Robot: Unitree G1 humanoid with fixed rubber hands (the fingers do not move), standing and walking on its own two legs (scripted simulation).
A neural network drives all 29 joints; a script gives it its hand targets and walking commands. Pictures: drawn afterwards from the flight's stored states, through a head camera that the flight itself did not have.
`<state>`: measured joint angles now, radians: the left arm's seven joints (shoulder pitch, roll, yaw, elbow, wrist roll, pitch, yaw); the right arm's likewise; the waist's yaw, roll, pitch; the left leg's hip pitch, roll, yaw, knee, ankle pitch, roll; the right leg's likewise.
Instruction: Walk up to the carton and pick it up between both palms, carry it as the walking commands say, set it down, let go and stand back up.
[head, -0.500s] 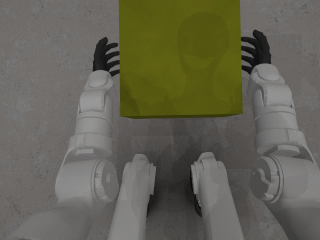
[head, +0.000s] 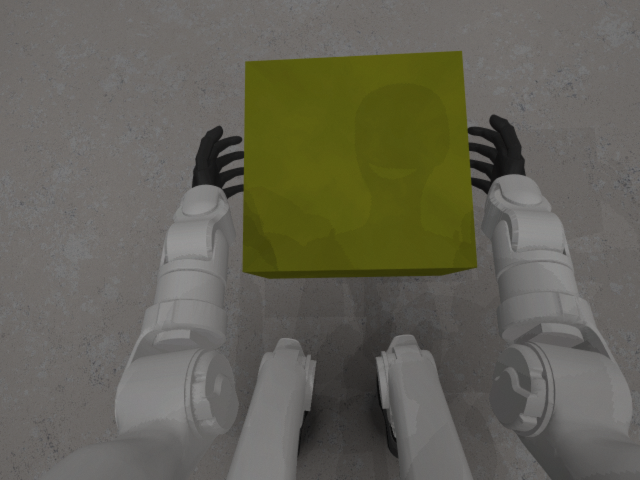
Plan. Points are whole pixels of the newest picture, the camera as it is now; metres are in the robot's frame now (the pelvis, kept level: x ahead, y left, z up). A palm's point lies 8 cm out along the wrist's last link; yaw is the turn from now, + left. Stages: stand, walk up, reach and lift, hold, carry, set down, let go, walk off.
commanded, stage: reach and lift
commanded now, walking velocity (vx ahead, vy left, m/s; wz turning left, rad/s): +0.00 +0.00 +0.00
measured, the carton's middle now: (353, 179) +0.51 -0.02 -0.13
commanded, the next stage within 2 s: none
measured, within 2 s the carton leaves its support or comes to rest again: neither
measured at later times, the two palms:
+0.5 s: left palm (179, 181) +0.44 +0.16 +0.02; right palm (536, 170) +0.44 -0.19 +0.02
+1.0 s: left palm (132, 164) +0.43 +0.17 +0.10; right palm (587, 152) +0.42 -0.19 +0.10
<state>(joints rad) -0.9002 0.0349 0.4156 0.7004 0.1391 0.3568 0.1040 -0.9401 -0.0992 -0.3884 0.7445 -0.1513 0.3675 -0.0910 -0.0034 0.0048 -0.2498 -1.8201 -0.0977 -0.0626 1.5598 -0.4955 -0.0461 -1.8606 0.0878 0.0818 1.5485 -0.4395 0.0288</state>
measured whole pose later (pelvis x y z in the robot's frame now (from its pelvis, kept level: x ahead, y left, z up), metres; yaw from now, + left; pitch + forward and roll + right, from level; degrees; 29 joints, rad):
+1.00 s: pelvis +0.05 +0.00 +0.14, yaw -1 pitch +31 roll +1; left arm -0.55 -0.06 0.44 0.57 0.23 0.37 -0.01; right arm -0.58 0.02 -0.39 0.61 -0.22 0.37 -0.01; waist 0.00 0.01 -0.26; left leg -1.15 -0.08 -0.10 0.99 -0.37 -0.03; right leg -1.18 0.08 0.10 0.98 -0.33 0.01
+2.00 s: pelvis +0.08 +0.00 +0.23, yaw -1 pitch +6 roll +0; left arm -0.29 -0.11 0.35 0.38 0.28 0.55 -0.05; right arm -0.30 0.07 -0.34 0.40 -0.26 0.55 0.06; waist 0.01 0.01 -0.11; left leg -0.32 -0.04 -0.12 0.42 -0.20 -0.01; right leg -0.35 0.05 0.11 0.42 -0.17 0.00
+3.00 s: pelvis +0.09 +0.01 +0.23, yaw -1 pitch -5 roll +0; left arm -0.25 -0.12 0.30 0.24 0.30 0.72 -0.04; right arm -0.25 0.11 -0.30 0.23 -0.30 0.73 0.05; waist 0.00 0.00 -0.04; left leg -0.04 -0.04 -0.11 0.29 -0.17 0.00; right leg -0.07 0.04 0.11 0.29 -0.14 0.00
